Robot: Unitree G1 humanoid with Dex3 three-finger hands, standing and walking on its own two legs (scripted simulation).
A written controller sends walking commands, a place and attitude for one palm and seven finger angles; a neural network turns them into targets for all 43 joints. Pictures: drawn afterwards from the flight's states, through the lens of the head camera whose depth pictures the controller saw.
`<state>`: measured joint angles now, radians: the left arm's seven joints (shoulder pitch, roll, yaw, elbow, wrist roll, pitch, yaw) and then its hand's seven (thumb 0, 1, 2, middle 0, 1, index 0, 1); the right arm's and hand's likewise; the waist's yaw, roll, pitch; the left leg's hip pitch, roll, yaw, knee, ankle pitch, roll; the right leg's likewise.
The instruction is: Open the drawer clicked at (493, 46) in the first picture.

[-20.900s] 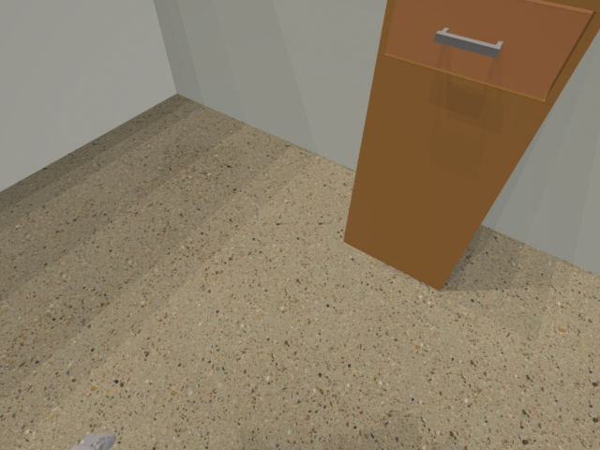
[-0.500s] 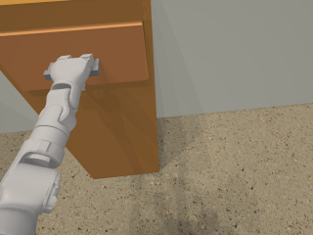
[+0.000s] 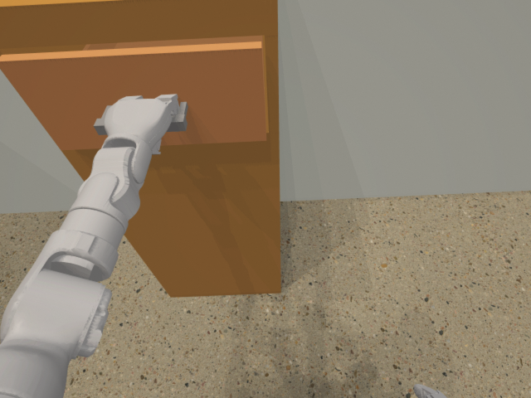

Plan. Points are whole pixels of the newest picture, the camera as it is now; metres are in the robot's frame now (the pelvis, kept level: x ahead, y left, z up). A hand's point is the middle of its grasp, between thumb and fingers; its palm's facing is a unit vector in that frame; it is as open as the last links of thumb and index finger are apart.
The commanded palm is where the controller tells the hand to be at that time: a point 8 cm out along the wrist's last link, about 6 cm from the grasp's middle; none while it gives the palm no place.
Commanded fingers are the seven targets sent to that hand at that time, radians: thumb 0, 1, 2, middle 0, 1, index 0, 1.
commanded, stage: pull the drawer open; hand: left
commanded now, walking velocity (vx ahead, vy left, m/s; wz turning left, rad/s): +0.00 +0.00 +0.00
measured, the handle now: (144, 117) +0.51 +0.20 +0.15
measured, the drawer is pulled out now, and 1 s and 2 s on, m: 0.03 0.10 0.18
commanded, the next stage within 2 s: none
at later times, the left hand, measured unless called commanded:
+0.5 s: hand (152, 156) +0.45 +0.18 +0.12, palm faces +0.03 -0.03 -1.00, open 5.2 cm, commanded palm +0.39 +0.18 +0.19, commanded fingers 0.00 0.90 0.90 -0.40 -1.35 -0.40 -1.35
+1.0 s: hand (143, 180) +0.40 +0.19 +0.13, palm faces +0.01 -0.04 -1.00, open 5.2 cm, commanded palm +0.38 +0.19 +0.19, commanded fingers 0.00 0.90 0.90 -0.40 -1.35 -0.40 -1.35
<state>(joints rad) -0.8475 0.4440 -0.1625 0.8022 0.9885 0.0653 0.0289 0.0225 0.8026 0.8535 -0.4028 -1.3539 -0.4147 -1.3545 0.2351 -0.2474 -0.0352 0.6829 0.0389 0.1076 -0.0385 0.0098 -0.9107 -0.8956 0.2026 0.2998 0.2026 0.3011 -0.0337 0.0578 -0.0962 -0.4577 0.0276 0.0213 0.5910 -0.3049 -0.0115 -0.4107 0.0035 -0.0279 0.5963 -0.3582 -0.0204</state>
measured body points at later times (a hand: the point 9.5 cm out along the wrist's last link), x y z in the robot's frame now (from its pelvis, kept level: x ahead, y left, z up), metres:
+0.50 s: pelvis +0.00 +0.00 +0.00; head +0.03 -0.03 +0.45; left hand +0.44 +0.18 +0.18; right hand +0.06 -0.26 -0.14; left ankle -0.01 +0.13 -0.73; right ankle -0.04 -0.10 -0.73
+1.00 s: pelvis +0.00 +0.00 +0.01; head +0.01 -0.04 +0.45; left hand +0.39 +0.18 +0.18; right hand +0.20 -0.22 -0.10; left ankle -0.01 +0.13 -0.73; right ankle -0.04 -0.11 -0.73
